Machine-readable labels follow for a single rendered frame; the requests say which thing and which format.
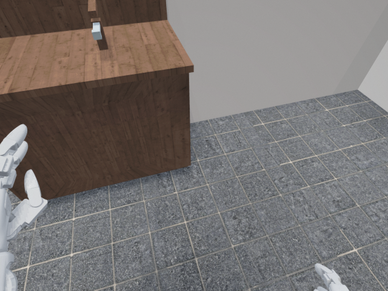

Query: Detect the tap lever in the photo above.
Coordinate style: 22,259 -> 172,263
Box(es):
92,22 -> 102,40

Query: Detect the robot right hand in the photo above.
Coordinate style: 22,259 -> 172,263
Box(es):
314,263 -> 349,291

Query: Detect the counter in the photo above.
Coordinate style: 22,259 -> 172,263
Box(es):
0,0 -> 194,201

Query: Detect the left robot forearm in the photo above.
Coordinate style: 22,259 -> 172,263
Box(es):
0,252 -> 18,291

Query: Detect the robot left hand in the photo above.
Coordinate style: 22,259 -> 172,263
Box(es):
0,124 -> 48,252

